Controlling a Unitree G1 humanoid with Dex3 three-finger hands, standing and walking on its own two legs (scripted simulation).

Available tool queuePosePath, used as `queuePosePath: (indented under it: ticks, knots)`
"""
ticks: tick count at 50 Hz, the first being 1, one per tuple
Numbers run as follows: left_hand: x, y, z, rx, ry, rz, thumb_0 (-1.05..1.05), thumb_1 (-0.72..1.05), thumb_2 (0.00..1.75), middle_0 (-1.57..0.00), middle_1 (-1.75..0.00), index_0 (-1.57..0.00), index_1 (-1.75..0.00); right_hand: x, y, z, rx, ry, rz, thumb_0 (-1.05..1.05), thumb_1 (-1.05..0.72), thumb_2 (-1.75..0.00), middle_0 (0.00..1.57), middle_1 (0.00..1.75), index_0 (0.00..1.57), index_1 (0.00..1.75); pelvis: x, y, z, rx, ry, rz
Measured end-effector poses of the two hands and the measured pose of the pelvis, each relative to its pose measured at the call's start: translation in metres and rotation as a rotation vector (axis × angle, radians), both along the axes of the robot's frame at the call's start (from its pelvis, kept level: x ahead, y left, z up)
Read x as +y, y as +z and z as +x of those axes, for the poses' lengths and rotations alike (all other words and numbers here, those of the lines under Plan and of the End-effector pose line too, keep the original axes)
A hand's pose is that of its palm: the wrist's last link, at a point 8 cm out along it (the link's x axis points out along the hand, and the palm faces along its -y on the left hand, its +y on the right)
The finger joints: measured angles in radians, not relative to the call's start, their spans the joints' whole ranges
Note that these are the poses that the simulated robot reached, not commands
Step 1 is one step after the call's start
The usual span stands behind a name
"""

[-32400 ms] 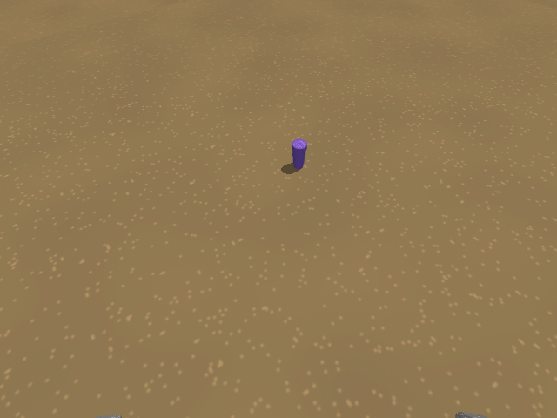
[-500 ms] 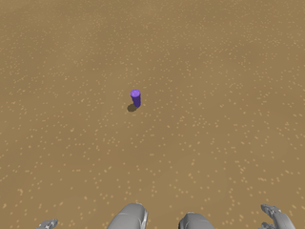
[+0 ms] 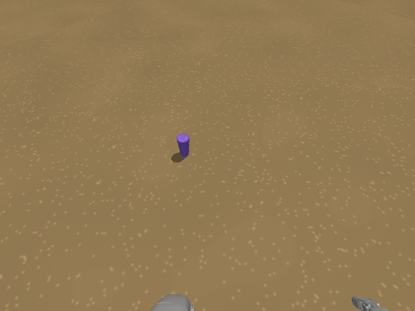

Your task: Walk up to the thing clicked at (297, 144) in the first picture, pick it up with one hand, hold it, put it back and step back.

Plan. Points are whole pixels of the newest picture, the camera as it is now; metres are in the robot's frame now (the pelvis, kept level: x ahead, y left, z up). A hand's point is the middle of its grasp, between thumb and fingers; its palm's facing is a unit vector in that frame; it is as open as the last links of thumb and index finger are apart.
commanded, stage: step back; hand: left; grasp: from the side
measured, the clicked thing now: (183, 146) +1.07 +0.22 -0.69
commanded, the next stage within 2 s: stand in 0.72 s
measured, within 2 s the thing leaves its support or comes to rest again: neither
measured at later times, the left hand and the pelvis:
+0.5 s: hand out of the picture +0.11 +0.32 -0.16, palm faces -0.02 -0.93 -0.36, open 7.4 cm; pelvis +0.05 +0.04 +0.00, yaw +0 degrees
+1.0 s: hand (104, 275) +0.19 +0.26 -0.14, palm faces -0.02 -0.95 -0.31, open 7.4 cm; pelvis +0.07 +0.02 +0.01, yaw +1 degrees
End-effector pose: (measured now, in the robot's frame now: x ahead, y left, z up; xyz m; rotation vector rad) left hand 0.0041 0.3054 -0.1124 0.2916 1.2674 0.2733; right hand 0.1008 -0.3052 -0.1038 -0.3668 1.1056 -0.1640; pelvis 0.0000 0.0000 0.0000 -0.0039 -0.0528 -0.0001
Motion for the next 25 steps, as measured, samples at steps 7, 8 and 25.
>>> queuePosePath:
  ticks: [7,8,25]
  knots:
    - [0.021,0.007,-0.006,0.004,0.027,0.014,0.01,0.90,0.89,-0.21,-0.30,-0.21,-0.30,0.005,0.000,-0.002,0.055,0.024,-0.017,0.01,-0.91,-0.90,0.20,0.30,0.20,0.30,0.016,0.002,0.006,0.009,0.039,-0.004]
    - [0.027,0.006,-0.004,0.004,0.029,0.017,0.01,0.90,0.89,-0.21,-0.30,-0.21,-0.30,0.008,0.000,-0.001,0.063,0.028,-0.019,0.01,-0.91,-0.90,0.20,0.30,0.20,0.30,0.020,0.001,0.008,0.011,0.047,-0.006]
    - [0.054,-0.007,0.101,-0.046,-0.078,-0.001,0.01,0.90,0.89,-0.20,-0.29,-0.21,-0.30,0.047,-0.001,0.014,0.034,-0.047,-0.010,0.01,-0.90,-0.90,0.21,0.30,0.20,0.30,0.043,-0.004,0.046,0.001,0.001,0.013]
